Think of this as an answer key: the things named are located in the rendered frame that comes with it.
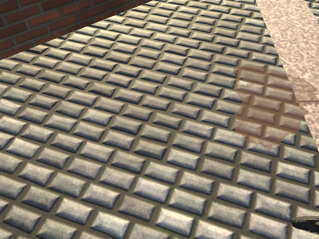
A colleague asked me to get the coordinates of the robot right hand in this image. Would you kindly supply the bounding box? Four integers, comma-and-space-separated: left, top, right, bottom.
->
291, 216, 319, 234

